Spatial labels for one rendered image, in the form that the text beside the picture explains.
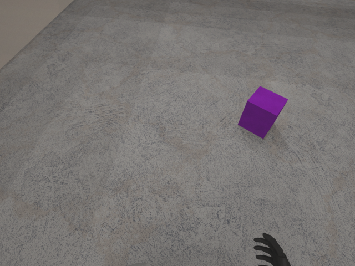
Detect carton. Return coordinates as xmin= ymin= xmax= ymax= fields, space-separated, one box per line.
xmin=238 ymin=86 xmax=288 ymax=138

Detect robot right hand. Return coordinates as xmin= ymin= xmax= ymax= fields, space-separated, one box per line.
xmin=254 ymin=233 xmax=291 ymax=266

